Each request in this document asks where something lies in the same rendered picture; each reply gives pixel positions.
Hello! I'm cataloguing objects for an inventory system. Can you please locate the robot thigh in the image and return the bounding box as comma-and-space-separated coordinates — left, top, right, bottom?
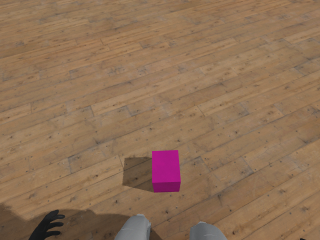
189, 223, 227, 240
114, 215, 151, 240

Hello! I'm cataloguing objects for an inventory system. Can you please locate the carton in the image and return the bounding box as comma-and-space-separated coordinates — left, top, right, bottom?
152, 150, 181, 193

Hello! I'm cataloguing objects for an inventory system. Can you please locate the robot left thigh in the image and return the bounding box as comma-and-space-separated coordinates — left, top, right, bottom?
114, 215, 151, 240

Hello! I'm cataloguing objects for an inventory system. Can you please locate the robot right thigh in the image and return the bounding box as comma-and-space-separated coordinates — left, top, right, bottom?
189, 223, 227, 240

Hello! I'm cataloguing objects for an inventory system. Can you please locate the left robot hand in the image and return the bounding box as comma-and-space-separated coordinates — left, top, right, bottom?
28, 209, 65, 240

